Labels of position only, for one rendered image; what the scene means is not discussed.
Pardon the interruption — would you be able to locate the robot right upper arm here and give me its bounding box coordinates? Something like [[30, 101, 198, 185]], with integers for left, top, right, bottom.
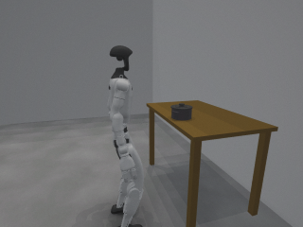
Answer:
[[110, 79, 130, 122]]

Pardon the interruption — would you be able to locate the robot left upper arm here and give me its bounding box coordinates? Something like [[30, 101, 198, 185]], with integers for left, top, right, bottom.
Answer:
[[107, 98, 111, 110]]

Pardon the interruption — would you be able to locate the robot right shin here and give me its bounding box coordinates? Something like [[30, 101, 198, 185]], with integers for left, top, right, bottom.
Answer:
[[121, 187, 144, 227]]

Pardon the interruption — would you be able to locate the right robot hand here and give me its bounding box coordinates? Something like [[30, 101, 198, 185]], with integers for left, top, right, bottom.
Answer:
[[119, 155, 137, 183]]

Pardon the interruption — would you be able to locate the lid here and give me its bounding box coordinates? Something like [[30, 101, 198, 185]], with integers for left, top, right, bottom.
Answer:
[[170, 104, 193, 111]]

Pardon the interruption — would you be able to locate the table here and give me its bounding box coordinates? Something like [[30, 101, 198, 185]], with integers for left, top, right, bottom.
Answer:
[[146, 100, 278, 227]]

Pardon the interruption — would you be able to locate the humanoid robot torso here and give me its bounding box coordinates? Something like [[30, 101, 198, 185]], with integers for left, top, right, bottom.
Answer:
[[109, 75, 133, 148]]

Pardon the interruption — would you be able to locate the robot right forearm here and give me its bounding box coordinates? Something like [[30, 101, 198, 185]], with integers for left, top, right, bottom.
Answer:
[[112, 113, 130, 157]]

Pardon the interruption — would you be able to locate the pot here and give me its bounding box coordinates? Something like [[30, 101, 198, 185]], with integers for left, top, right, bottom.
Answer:
[[171, 109, 192, 121]]

